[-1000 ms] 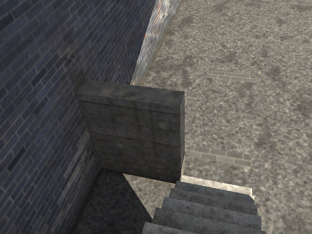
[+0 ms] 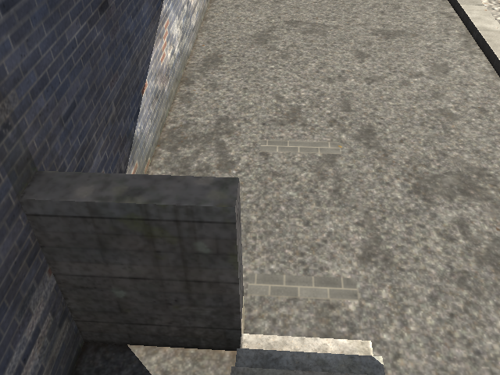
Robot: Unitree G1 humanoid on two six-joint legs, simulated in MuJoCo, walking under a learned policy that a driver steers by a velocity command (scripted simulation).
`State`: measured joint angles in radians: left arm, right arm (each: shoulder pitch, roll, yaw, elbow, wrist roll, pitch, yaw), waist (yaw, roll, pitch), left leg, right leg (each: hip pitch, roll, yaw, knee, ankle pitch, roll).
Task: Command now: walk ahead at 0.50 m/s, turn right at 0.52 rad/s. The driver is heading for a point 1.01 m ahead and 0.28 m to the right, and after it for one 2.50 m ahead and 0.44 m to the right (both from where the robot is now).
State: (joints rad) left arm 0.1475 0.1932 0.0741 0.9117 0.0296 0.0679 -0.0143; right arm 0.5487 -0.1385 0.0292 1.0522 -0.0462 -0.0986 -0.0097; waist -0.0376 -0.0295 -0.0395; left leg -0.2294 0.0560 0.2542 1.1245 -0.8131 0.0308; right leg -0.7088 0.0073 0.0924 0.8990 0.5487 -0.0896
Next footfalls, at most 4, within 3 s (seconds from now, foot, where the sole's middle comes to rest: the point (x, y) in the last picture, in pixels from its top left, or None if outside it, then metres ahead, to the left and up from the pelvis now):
0.16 right None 0.14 -0.12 -0.89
0.64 left None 0.41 -0.05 -1.11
1.00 right None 0.41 -0.40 -1.11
1.46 left None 0.59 -0.32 -1.32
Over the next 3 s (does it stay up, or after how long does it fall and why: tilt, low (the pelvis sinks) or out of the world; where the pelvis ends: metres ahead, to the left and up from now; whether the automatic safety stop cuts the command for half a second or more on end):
stays up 1.12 -0.13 -1.07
